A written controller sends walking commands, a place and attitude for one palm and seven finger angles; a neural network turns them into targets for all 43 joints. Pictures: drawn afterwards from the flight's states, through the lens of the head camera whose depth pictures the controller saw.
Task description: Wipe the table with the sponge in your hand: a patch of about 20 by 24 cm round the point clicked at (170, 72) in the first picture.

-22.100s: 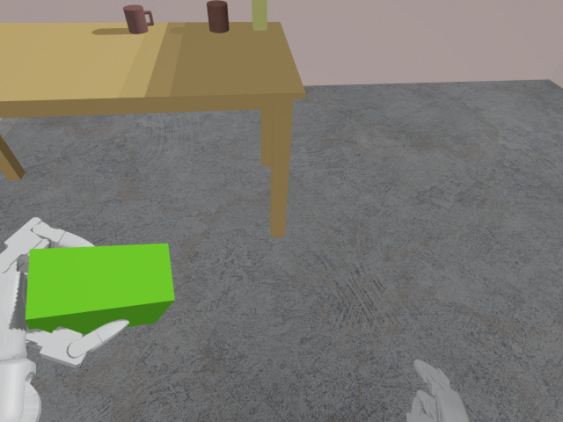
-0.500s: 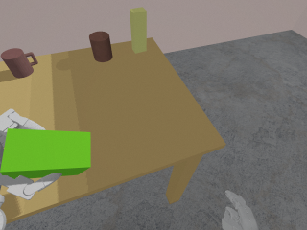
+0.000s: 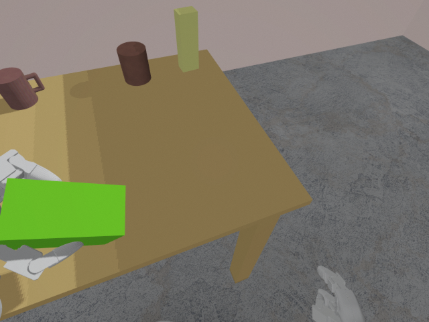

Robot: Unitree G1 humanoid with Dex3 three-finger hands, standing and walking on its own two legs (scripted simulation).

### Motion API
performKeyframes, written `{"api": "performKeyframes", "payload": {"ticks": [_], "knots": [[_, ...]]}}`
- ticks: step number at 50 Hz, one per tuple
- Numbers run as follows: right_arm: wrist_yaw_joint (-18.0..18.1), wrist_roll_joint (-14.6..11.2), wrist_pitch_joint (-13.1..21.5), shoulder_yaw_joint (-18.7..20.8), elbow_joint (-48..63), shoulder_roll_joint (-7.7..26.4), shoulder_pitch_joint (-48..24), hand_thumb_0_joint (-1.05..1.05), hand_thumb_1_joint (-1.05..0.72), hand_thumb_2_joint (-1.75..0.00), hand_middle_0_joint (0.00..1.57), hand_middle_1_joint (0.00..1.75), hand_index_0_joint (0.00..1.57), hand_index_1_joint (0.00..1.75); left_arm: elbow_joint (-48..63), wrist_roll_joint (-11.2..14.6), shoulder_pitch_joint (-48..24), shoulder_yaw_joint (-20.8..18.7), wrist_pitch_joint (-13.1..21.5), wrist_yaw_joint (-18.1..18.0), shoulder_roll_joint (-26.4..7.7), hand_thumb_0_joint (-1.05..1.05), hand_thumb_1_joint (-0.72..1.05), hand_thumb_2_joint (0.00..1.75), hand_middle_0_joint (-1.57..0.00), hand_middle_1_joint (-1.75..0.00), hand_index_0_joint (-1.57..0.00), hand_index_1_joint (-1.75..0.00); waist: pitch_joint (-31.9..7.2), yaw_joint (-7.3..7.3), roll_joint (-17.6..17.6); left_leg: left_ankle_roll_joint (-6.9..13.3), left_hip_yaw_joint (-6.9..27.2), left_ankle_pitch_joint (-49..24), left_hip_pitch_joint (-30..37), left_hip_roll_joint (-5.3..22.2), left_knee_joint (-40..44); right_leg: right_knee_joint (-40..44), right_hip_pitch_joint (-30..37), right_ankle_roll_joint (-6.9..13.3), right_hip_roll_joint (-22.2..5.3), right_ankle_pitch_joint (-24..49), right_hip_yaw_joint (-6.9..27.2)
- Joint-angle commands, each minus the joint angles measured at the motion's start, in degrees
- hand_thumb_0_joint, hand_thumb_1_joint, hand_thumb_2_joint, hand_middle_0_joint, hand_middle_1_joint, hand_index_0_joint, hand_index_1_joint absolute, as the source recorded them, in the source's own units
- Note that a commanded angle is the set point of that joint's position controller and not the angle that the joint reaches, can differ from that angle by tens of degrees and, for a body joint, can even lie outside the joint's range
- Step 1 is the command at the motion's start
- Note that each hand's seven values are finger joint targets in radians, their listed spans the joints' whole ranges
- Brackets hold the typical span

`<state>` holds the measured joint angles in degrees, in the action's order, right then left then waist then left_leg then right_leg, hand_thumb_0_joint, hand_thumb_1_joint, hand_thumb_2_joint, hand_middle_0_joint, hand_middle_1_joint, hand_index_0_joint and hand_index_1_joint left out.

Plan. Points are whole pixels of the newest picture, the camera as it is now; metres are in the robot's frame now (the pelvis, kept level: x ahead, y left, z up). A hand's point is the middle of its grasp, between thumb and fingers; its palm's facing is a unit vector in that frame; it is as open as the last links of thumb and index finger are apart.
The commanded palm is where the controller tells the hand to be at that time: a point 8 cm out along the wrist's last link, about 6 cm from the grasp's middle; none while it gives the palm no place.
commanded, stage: shuffle to correct the standing spot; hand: left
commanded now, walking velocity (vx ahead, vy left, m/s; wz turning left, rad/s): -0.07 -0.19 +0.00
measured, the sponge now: (82, 217) +0.23 +0.20 +0.14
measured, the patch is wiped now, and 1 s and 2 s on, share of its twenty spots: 0.00 0.00 0.00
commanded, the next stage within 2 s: come to a stop and stand still in 0.40 s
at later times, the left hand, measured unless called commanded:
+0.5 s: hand (37, 222) +0.21 +0.24 +0.16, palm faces +0.31 -0.86 -0.42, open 10.6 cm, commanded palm +0.16 +0.28 +0.19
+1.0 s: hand out of the picture +0.21 +0.32 +0.17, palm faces +0.38 -0.84 -0.39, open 10.6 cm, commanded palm +0.15 +0.34 +0.19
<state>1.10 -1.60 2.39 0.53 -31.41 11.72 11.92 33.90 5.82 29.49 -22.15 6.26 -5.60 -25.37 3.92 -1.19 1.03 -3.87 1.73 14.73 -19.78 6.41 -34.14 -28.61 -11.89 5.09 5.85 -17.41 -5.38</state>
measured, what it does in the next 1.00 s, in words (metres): shifts its weight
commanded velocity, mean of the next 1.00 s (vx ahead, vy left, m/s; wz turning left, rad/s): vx -0.02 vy -0.09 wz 0.00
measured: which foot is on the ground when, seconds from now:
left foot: down 0.00-1.00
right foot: down 0.00-1.00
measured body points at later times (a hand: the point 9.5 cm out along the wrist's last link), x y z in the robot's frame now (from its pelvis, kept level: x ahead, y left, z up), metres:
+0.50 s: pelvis +0.00 +0.00 +0.00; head +0.03 +0.01 +0.45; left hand +0.19 +0.28 +0.19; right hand +0.16 -0.23 -0.08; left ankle +0.03 +0.16 -0.73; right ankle -0.02 -0.06 -0.73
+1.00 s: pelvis -0.02 +0.06 +0.01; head +0.01 +0.09 +0.45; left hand +0.19 +0.36 +0.19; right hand +0.14 -0.17 -0.06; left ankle +0.03 +0.15 -0.73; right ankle -0.02 -0.06 -0.73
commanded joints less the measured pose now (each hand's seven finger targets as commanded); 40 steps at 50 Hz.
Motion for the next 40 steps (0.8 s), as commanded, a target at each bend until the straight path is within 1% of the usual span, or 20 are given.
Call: {"api": "performKeyframes", "payload": {"ticks": [1,5,11,13,17,20,21,24,26,27,28,29,30,31,32,34,36,38,39,40], "knots": [[0.8,-0.1,3.0,2.5,8.5,6.6,-3.7,0.00,-0.90,-0.90,0.20,0.30,0.20,0.30,10.3,0.9,-0.3,-6.1,3.6,-1.1,-7.4,0.00,0.10,1.30,-1.20,-1.60,-1.20,-1.60,-11.0,-0.10,1.8,5.7,2.5,-9.2,7.6,2.6,1.0,6.0,-1.0,-1.4,-10.9,16.2,8.1],[1.2,-0.7,3.3,2.6,8.4,6.3,-4.8,0.00,-0.90,-0.90,0.20,0.30,0.20,0.30,11.6,1.1,-2.6,-6.5,3.4,-1.7,-8.8,0.00,0.10,1.30,-1.20,-1.60,-1.20,-1.60,-10.2,-0.36,1.0,5.2,2.1,-6.6,9.1,1.1,-0.1,6.5,-3.9,0.2,-12.8,15.6,11.0],[1.2,0.1,3.2,1.9,8.3,6.5,-4.9,0.00,-0.90,-0.90,0.20,0.30,0.20,0.30,11.6,0.8,-3.9,-5.6,3.7,-1.8,-7.4,0.00,0.10,1.30,-1.20,-1.60,-1.20,-1.60,-7.8,-0.17,4.9,6.3,5.0,-3.5,5.8,3.2,5.1,6.1,-3.1,-1.8,-9.7,9.6,7.5],[1.1,0.0,3.4,2.3,8.5,6.7,-4.8,0.00,-0.90,-0.90,0.20,0.30,0.20,0.30,11.2,0.6,-4.6,-5.8,3.6,-1.7,-7.6,0.00,0.10,1.30,-1.20,-1.60,-1.20,-1.60,-7.7,-0.01,4.4,6.2,5.3,-1.9,4.7,3.4,5.4,6.3,-2.2,-1.9,-9.6,9.2,7.4],[0.9,0.0,3.5,2.4,8.8,6.7,-4.8,0.00,-0.90,-0.90,0.20,0.30,0.20,0.30,10.6,0.5,-3.7,-6.2,3.4,-1.6,-8.0,0.00,0.10,1.30,-1.20,-1.60,-1.20,-1.60,-8.3,0.12,3.9,6.1,5.1,-2.1,4.7,3.4,5.6,6.5,-1.4,-2.2,-9.5,9.8,7.3],[0.9,-0.5,3.6,2.4,8.4,6.3,-4.6,0.00,-0.90,-0.90,0.20,0.30,0.20,0.30,10.8,0.8,-2.9,-5.7,3.2,-1.7,-7.8,0.00,0.10,1.30,-1.20,-1.60,-1.20,-1.60,-10.5,-0.23,2.3,5.6,3.3,-4.9,7.6,1.9,2.5,6.6,-2.0,-0.7,-11.2,13.4,9.2],[0.8,0.0,3.4,2.1,8.3,6.5,-4.1,0.00,-0.90,-0.90,0.20,0.30,0.20,0.30,10.5,0.9,-3.0,-5.1,3.4,-1.6,-6.9,0.00,0.10,1.30,-1.20,-1.60,-1.20,-1.60,-10.0,-0.28,2.3,5.8,3.3,-4.8,6.8,1.9,2.7,6.5,-2.1,-0.9,-10.8,12.7,8.2],[0.9,-0.1,3.5,2.7,8.6,6.6,-4.3,0.00,-0.90,-0.90,0.20,0.30,0.20,0.30,11.3,0.8,-3.9,-6.5,3.2,-1.7,-8.5,0.00,0.10,1.30,-1.20,-1.60,-1.20,-1.60,-10.2,0.01,1.2,5.6,3.1,-7.4,6.9,2.0,1.0,6.0,-2.0,-0.8,-11.6,14.8,8.9],[0.9,0.0,3.3,1.9,8.3,6.3,-4.6,0.00,-0.90,-0.90,0.20,0.30,0.20,0.30,11.2,0.8,-2.8,-5.5,3.5,-1.9,-7.3,0.00,0.10,1.30,-1.20,-1.60,-1.20,-1.60,-10.3,-0.06,2.9,6.0,3.2,-7.9,7.7,1.9,2.0,6.2,-2.0,-1.2,-11.0,14.5,8.4],[2.4,2.9,8.9,5.7,1.3,8.2,7.3,0.00,-0.90,-0.90,0.20,0.30,0.20,0.30,14.5,-7.3,-56.8,-38.9,9.8,0.5,-50.6,0.00,0.10,1.30,-1.20,-1.60,-1.20,-1.60,-1.1,3.73,-13.6,4.2,-9.4,-6.6,-3.2,-2.4,-2.7,14.9,-2.3,-10.4,-9.9,30.7,11.8],[2.3,1.9,9.6,3.8,3.2,4.6,-0.4,0.00,-0.90,-0.90,0.20,0.30,0.20,0.30,-12.5,-3.1,-30.6,-16.3,7.9,3.2,-18.9,0.00,0.10,1.30,-1.20,-1.60,-1.20,-1.60,-7.3,3.49,-13.6,4.5,-5.8,-5.2,-1.8,-8.6,-3.9,7.9,1.5,-3.8,-13.6,40.0,15.4],[1.7,0.7,10.7,4.6,7.0,7.6,0.5,0.00,-0.90,-0.90,0.20,0.30,0.20,0.30,-17.4,-3.0,-16.7,-12.8,8.0,4.4,-14.1,0.00,0.10,1.30,-1.20,-1.60,-1.20,-1.60,-7.9,6.02,-7.8,4.0,-6.4,-3.5,-0.7,-6.0,-4.0,6.4,3.8,-5.6,-14.8,47.8,19.8],[0.5,-0.1,10.4,3.9,6.9,7.1,0.6,0.00,-0.90,-0.90,0.20,0.30,0.20,0.30,-12.7,-1.5,-11.3,-4.6,8.6,4.5,-5.7,0.00,0.10,1.30,-1.20,-1.60,-1.20,-1.60,-12.7,4.25,3.5,5.1,-6.1,-7.8,3.3,-5.2,1.9,0.8,7.9,-5.1,-15.2,46.9,16.1],[-0.4,0.2,9.8,4.3,7.5,8.4,2.0,0.00,-0.90,-0.90,0.20,0.30,0.20,0.30,-1.3,-1.6,-13.9,-5.7,9.8,3.9,-7.7,0.00,0.10,1.30,-1.20,-1.60,-1.20,-1.60,-15.9,3.46,5.5,5.7,-6.0,-14.7,7.3,-4.2,5.6,-1.4,8.6,-7.2,-12.6,42.4,11.9],[-1.0,0.3,10.0,3.9,8.1,8.1,-0.5,0.00,-0.90,-0.90,0.20,0.30,0.20,0.30,3.6,-1.1,-14.1,-4.6,10.8,3.5,-6.7,0.00,0.10,1.30,-1.20,-1.60,-1.20,-1.60,-16.4,3.99,5.3,7.0,-3.8,-21.8,11.0,-1.9,5.9,-3.0,5.7,-9.5,-10.8,37.1,9.9],[-1.6,0.1,10.1,4.0,8.9,7.5,-2.5,0.00,-0.90,-0.90,0.20,0.30,0.20,0.30,6.5,-1.6,-9.5,-3.9,10.2,2.5,-5.7,0.00,0.10,1.30,-1.20,-1.60,-1.20,-1.60,-15.9,4.47,2.1,8.3,-2.1,-24.2,11.1,0.8,3.2,-3.5,3.1,-10.7,-9.7,28.1,8.7],[-1.8,0.0,9.9,3.5,9.0,7.0,-3.4,0.00,-0.90,-0.90,0.20,0.30,0.20,0.30,7.5,-1.9,-5.8,-6.3,9.8,0.8,-6.7,0.00,0.10,1.30,-1.20,-1.60,-1.20,-1.60,-15.9,4.01,0.2,7.4,-1.4,-17.4,7.4,0.4,3.8,-1.1,4.7,-8.1,-9.3,18.6,7.9],[-1.0,0.3,9.6,3.2,9.0,6.6,-3.9,0.00,-0.90,-0.90,0.20,0.30,0.20,0.30,8.4,-1.5,-6.3,-9.3,10.2,-0.2,-9.3,0.00,0.10,1.30,-1.20,-1.60,-1.20,-1.60,-12.3,3.37,-5.3,5.5,-2.4,-6.0,5.5,-3.4,1.3,6.2,1.4,-5.6,-11.5,13.5,12.1],[-0.5,0.5,9.5,3.1,8.9,6.4,-4.1,0.00,-0.90,-0.90,0.20,0.30,0.20,0.30,9.1,-1.2,-6.9,-10.2,10.5,-0.7,-9.9,0.00,0.10,1.30,-1.20,-1.60,-1.20,-1.60,-11.1,2.75,-6.3,4.9,-2.1,-2.8,6.1,-5.0,0.6,8.7,-1.1,-3.5,-13.1,9.8,14.7],[0.1,0.5,9.2,2.8,8.0,6.4,-4.9,0.00,-0.90,-0.90,0.20,0.30,0.20,0.30,9.3,-1.2,-5.8,-13.1,10.7,-1.7,-12.9,0.00,0.10,1.30,-1.20,-1.60,-1.20,-1.60,-10.8,2.55,-4.0,5.0,-1.6,-2.1,8.4,-4.9,2.0,9.5,-3.9,-1.9,-13.6,6.0,15.5]]}}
